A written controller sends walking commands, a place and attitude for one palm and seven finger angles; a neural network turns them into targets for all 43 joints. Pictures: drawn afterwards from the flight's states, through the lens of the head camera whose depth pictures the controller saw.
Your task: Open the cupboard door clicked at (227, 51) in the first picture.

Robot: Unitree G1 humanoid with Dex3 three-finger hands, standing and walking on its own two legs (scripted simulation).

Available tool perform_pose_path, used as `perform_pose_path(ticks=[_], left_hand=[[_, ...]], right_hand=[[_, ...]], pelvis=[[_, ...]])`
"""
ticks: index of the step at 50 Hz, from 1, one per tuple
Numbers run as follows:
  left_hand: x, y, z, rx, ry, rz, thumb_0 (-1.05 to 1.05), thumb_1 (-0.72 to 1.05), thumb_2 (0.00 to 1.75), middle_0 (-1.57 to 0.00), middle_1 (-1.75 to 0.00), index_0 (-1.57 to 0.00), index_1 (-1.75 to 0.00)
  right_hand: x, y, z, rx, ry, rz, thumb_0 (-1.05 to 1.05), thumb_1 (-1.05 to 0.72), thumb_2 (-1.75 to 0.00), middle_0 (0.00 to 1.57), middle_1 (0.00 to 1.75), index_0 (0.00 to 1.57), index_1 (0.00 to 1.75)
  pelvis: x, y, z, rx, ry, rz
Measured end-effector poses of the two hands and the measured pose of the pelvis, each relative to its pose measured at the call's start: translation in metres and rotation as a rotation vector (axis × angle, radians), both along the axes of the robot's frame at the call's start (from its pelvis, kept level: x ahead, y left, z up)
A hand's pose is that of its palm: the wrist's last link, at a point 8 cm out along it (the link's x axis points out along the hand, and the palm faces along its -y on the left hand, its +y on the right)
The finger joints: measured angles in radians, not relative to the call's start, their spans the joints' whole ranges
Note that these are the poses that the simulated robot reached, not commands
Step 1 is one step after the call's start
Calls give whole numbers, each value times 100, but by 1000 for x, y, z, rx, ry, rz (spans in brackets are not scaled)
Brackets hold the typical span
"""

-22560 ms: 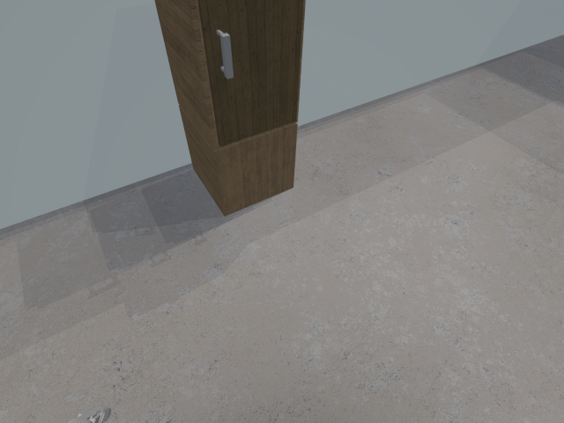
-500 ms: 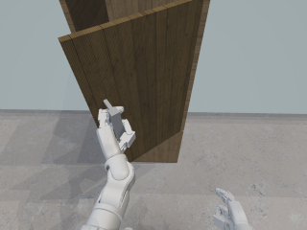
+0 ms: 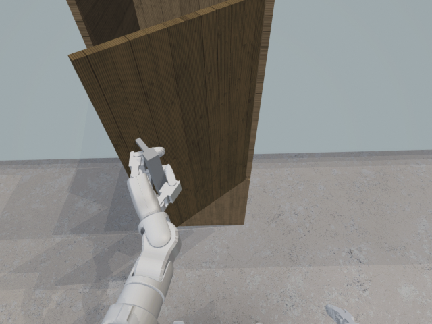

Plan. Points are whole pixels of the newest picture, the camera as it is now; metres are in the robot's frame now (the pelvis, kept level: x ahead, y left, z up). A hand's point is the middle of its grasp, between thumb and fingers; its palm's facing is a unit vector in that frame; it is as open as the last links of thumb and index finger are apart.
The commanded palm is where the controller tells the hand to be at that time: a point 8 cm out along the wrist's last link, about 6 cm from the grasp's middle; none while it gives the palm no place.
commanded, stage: pull the door open along its arc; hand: left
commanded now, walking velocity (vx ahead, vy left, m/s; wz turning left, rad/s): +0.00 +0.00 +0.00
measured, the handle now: (152, 168) +0.40 +0.14 +0.06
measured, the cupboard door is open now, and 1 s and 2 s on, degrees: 37 41 45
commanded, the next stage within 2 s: open thumb and fingers to let go in 0.22 s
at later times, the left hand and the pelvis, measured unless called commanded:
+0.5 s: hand (178, 187) +0.35 +0.08 +0.06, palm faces +0.39 -0.92 -0.03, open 6.4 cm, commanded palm +0.30 +0.11 +0.05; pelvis +0.01 +0.02 -0.01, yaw +0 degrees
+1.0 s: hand (182, 189) +0.35 +0.07 +0.06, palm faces +0.42 -0.91 -0.02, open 14.4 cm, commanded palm +0.30 +0.11 +0.05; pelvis +0.00 +0.01 -0.01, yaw +0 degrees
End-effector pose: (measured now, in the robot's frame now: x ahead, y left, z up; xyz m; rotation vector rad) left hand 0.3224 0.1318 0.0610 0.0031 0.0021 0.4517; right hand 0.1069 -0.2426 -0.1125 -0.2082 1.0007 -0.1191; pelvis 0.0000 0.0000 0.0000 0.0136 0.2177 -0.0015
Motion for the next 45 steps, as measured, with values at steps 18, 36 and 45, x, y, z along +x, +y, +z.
perform_pose_path(ticks=[18,36,45], left_hand=[[-13,-15,0,9,14,-68,1,67,79,-36,-134,-35,-134],[-13,-13,-1,11,32,-40,1,7,55,-34,-126,-33,-127],[-14,-16,-1,12,29,-22,0,-37,36,-30,-115,-27,-115]], right_hand=[[69,55,13,62,-167,106,1,-91,-90,21,30,20,30],[42,43,3,49,-96,78,1,-91,-90,21,30,20,30],[26,31,0,34,-76,58,1,-91,-90,20,30,20,30]], pelvis=[[8,19,-6,-18,-14,1],[1,16,-8,-19,-7,5],[-2,11,-7,-14,-9,4]])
